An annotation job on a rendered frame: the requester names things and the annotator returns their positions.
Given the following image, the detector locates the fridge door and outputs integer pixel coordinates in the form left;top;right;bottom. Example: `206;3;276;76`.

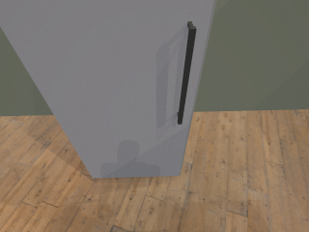
0;0;214;179

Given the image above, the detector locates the handle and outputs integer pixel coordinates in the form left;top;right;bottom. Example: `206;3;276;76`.
177;21;197;125

